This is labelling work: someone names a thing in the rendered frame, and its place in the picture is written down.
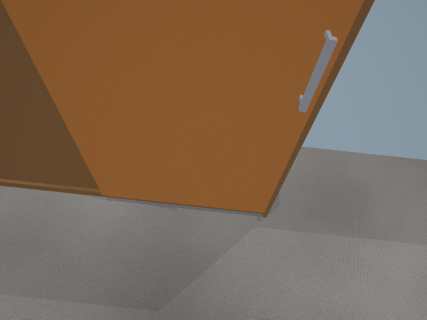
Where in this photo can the handle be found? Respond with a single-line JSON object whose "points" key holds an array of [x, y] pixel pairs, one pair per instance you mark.
{"points": [[319, 69]]}

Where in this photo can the wardrobe door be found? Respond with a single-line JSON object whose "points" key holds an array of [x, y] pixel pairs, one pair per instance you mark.
{"points": [[192, 102], [35, 143]]}

